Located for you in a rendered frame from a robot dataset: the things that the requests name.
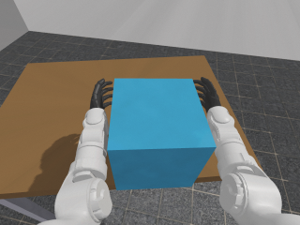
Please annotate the robot right hand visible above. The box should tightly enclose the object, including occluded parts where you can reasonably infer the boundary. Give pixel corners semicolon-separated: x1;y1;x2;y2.
193;77;221;113

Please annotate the carton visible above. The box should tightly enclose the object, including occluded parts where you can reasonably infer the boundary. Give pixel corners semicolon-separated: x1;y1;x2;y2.
107;78;217;190

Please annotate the right robot forearm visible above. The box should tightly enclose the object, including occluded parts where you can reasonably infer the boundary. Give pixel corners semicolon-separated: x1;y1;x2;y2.
206;106;282;208

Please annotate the left robot forearm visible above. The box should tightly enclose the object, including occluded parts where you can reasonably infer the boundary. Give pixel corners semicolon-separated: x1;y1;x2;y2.
54;108;110;218

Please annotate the table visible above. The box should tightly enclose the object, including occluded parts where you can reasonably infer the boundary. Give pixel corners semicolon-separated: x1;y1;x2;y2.
0;55;263;222

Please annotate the robot right upper arm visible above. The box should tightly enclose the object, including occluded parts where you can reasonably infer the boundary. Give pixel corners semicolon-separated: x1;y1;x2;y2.
218;172;300;225

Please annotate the robot left upper arm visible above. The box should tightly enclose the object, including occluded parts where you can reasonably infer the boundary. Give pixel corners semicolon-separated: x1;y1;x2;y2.
38;177;113;225

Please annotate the robot left hand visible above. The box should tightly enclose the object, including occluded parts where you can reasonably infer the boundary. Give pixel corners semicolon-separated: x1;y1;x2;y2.
89;78;113;110

